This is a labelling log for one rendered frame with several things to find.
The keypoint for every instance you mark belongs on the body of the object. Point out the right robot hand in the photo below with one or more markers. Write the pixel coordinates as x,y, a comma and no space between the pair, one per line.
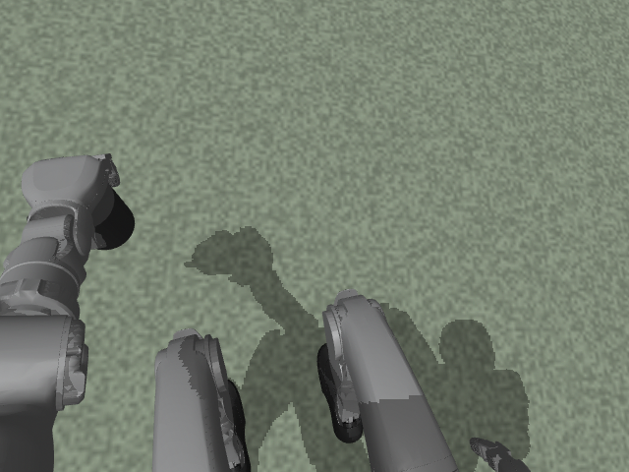
497,456

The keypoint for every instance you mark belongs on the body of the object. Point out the left robot arm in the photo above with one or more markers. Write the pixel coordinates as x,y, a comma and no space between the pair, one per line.
43,355

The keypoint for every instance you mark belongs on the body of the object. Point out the mug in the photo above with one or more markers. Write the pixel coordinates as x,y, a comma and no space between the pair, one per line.
113,220

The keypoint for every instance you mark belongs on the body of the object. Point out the right robot foot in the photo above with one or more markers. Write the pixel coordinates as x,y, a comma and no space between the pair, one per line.
345,432

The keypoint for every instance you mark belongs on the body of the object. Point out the left robot hand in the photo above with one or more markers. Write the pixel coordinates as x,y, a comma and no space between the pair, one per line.
80,179

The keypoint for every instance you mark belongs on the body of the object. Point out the left robot foot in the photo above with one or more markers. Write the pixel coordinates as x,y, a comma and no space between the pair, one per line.
239,428

